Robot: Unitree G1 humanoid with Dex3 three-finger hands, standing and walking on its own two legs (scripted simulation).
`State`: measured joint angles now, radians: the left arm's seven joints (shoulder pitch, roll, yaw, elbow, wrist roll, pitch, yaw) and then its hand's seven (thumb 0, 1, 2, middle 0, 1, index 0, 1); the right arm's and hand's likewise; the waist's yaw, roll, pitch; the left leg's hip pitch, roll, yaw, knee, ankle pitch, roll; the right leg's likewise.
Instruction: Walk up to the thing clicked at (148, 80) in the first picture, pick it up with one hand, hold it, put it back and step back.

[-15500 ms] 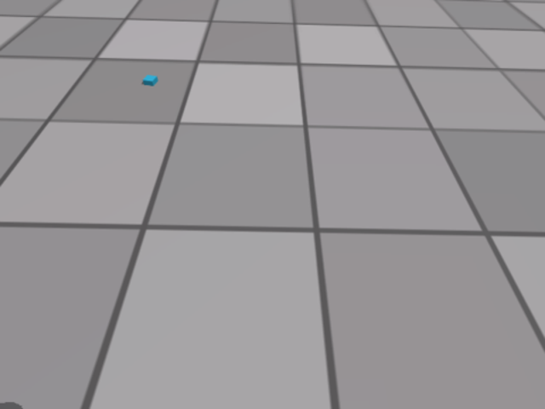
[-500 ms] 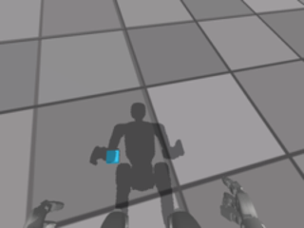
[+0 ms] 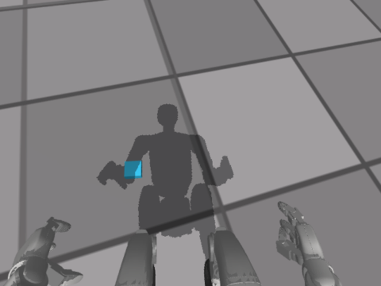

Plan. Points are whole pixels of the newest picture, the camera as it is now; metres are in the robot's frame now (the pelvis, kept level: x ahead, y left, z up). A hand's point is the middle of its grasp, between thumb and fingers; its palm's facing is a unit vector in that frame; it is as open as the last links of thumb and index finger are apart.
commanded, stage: rise first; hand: left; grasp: from above
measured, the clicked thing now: (133, 169) +0.56 +0.20 -0.60
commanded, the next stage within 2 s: none
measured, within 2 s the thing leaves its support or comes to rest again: neither
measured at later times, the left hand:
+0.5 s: hand (94, 198) +0.36 +0.27 -0.31, palm faces -0.49 -0.18 -0.85, open 13.4 cm
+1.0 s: hand (108, 179) +0.45 +0.26 -0.40, palm faces -0.45 -0.02 -0.89, open 13.5 cm
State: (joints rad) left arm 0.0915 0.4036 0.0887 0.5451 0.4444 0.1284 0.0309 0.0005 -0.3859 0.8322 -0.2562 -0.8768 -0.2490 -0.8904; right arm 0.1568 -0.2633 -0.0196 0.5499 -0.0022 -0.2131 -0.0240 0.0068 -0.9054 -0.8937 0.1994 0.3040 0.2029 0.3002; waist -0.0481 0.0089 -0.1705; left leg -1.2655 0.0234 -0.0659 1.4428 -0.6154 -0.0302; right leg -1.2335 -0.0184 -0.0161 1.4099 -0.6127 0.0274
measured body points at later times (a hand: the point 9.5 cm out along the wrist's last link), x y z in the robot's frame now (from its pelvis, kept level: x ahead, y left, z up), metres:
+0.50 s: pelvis -0.07 +0.00 -0.19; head +0.14 +0.01 +0.21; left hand +0.38 +0.28 -0.26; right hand +0.02 -0.28 -0.32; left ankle +0.03 +0.13 -0.59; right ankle +0.02 -0.14 -0.59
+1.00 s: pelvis -0.07 +0.01 -0.26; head +0.18 +0.06 +0.12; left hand +0.47 +0.26 -0.35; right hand -0.05 -0.26 -0.36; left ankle +0.03 +0.13 -0.59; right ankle +0.02 -0.14 -0.59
